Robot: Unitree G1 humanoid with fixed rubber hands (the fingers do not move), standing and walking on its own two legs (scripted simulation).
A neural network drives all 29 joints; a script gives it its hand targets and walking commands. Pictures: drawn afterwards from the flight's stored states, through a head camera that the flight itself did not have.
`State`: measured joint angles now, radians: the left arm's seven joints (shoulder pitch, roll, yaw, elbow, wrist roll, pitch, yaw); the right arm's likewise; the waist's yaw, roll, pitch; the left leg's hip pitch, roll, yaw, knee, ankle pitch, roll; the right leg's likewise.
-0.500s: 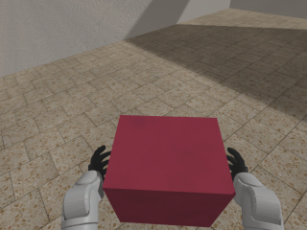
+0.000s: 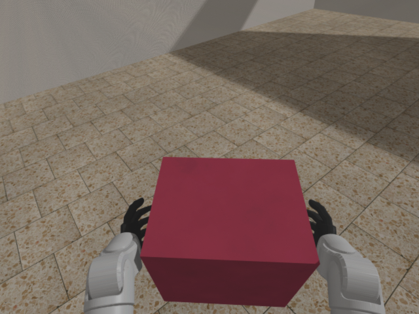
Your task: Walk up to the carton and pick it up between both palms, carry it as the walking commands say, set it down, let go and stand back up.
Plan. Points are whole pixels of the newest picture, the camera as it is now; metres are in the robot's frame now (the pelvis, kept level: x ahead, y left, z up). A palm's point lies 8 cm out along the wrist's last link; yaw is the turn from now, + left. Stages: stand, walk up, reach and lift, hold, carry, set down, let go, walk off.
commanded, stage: carry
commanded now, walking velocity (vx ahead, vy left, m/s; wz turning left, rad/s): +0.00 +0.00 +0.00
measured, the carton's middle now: (225, 234) +0.30 +0.00 +0.02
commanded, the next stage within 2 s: none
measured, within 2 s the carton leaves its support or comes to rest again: neither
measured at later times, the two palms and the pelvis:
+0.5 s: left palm (126, 219) +0.27 +0.17 +0.12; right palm (332, 225) +0.26 -0.18 +0.11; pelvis +0.01 +0.00 +0.00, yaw +0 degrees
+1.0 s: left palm (187, 173) +0.42 +0.08 +0.08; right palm (351, 186) +0.38 -0.26 +0.07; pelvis +0.14 -0.06 +0.00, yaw -6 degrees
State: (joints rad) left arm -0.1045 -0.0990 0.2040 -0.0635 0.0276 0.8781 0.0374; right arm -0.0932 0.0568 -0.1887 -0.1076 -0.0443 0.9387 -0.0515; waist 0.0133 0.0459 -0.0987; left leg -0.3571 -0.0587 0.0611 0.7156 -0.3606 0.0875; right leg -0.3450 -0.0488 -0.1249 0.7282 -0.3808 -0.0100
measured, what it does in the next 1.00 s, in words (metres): walks ahead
